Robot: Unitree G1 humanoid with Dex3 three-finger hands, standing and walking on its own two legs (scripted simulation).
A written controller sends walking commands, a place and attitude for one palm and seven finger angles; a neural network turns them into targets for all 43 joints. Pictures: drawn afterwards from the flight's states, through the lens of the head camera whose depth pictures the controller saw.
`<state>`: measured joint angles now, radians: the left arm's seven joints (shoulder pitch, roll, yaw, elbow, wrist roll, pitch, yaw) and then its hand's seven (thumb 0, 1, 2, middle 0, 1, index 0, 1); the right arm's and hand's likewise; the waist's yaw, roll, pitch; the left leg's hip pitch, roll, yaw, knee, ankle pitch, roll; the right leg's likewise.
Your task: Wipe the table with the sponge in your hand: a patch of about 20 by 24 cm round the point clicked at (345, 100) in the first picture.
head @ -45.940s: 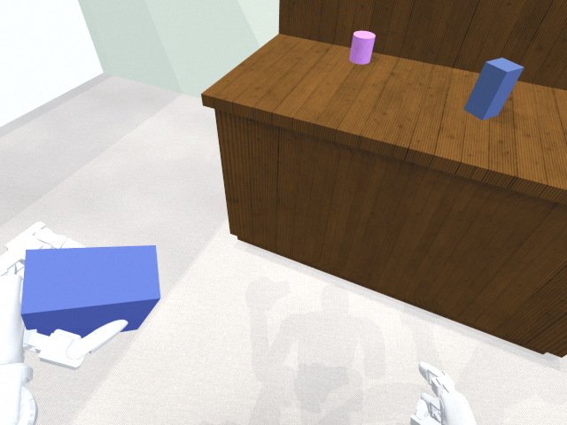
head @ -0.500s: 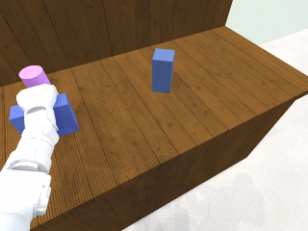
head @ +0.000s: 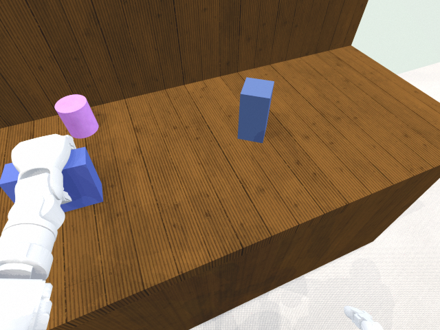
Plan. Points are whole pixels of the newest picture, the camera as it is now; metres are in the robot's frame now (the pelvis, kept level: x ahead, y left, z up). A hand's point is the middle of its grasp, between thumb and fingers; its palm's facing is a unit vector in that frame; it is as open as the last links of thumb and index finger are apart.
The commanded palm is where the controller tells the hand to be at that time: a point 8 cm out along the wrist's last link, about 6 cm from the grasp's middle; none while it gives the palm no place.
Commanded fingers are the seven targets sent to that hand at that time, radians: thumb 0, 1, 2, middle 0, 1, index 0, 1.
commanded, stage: wipe back along the first lane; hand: left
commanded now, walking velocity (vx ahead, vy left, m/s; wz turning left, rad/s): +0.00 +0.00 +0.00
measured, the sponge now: (61, 189) +0.36 +0.35 +0.03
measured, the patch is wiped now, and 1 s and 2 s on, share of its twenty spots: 0.95 1.00 1.00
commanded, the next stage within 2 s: lift the sponge slowly off the table in 1.56 s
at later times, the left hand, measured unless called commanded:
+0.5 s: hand (57, 190) +0.34 +0.33 +0.06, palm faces -0.06 -0.03 -1.00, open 9.9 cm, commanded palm +0.30 +0.31 +0.11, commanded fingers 0.00 0.10 1.30 -1.20 -1.60 -1.20 -1.60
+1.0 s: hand (60, 218) +0.28 +0.30 +0.06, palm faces -0.01 -0.04 -1.00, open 9.9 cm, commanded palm +0.25 +0.28 +0.10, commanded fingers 0.00 0.10 1.30 -1.20 -1.60 -1.20 -1.60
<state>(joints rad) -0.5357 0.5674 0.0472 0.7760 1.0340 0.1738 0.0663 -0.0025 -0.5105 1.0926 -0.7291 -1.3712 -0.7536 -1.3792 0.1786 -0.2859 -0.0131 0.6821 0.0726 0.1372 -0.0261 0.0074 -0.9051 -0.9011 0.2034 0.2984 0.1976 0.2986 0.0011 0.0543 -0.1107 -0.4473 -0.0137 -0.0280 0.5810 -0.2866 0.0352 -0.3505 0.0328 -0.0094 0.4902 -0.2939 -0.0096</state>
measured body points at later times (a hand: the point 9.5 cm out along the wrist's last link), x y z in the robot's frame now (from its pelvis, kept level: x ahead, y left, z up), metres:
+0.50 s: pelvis +0.00 +0.00 +0.00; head +0.01 -0.01 +0.45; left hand +0.34 +0.33 +0.12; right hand +0.16 -0.25 -0.11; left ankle +0.00 +0.10 -0.73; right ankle -0.04 -0.12 -0.73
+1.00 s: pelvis +0.00 +0.00 +0.00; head -0.01 -0.03 +0.45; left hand +0.28 +0.30 +0.12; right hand +0.21 -0.23 -0.09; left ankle +0.00 +0.10 -0.73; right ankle -0.04 -0.12 -0.73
